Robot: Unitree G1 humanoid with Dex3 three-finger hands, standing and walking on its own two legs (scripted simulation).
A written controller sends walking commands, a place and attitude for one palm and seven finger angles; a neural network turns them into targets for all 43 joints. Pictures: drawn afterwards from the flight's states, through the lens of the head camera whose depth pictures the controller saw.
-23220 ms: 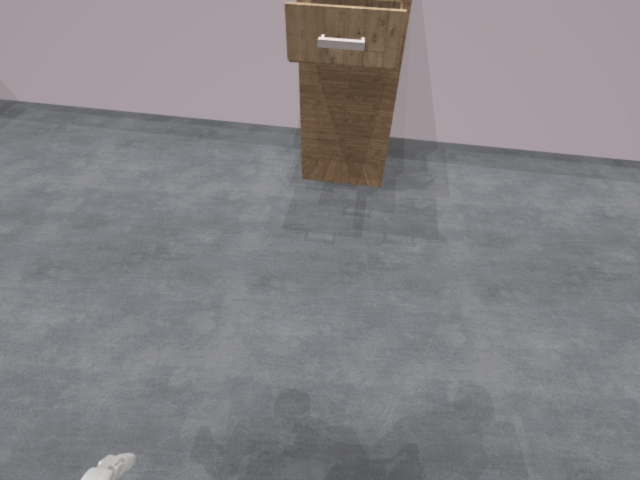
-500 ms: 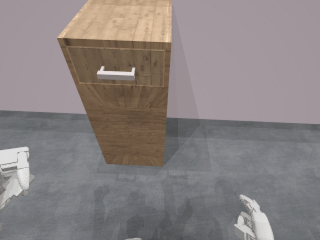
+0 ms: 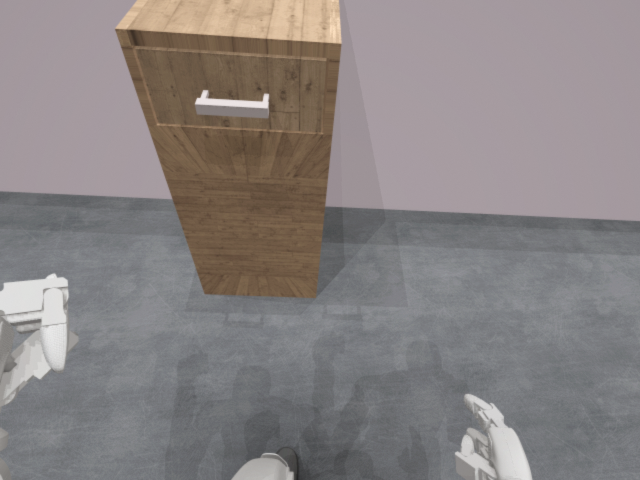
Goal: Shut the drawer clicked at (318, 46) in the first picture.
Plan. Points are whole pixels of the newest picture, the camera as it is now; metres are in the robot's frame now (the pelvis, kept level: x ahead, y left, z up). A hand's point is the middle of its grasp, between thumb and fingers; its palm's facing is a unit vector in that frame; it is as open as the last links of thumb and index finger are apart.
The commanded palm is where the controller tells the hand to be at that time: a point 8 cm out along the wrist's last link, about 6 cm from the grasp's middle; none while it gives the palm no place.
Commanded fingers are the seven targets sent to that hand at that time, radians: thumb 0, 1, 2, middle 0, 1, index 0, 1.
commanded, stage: step back with the hand held close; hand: left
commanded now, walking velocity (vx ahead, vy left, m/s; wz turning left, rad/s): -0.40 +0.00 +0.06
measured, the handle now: (234, 102) +0.75 +0.24 +0.04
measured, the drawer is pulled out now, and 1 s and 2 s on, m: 0.00 0.00 0.00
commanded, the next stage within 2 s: stop stepping back and stand still in 0.02 s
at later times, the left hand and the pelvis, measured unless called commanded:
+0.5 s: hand out of the picture +0.08 +0.28 +0.17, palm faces +0.48 -0.82 -0.31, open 3.3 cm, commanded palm +0.00 +0.31 +0.19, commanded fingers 0.00 0.90 0.90 -1.40 -1.60 -1.40 -1.60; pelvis -0.12 +0.02 +0.01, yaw +2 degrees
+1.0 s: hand out of the picture +0.08 +0.29 +0.08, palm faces +0.32 -0.87 -0.37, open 3.2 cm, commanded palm none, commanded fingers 0.00 0.90 0.90 -1.20 -1.38 -1.20 -1.38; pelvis -0.12 +0.04 +0.00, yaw +7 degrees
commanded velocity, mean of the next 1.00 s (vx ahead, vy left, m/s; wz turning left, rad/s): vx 0.09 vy -0.02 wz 0.01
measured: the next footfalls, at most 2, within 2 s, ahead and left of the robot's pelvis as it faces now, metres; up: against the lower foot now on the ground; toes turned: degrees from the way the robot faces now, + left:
left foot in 0.42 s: -0.05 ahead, +0.14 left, +0.00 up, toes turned +6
right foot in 0.66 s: -0.06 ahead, -0.08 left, +0.00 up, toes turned -3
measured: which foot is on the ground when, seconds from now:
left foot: down 0.00-0.20, up 0.22-0.40, down 0.42-1.00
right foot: down 0.00-0.42, up 0.44-0.64, down 0.66-0.90, up 0.92-1.00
